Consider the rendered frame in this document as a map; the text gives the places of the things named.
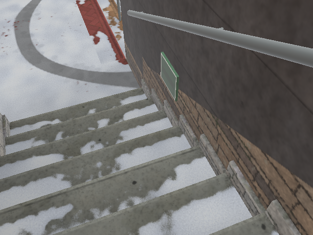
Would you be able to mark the stairs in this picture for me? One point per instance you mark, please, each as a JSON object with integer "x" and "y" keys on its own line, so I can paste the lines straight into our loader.
{"x": 115, "y": 166}
{"x": 110, "y": 11}

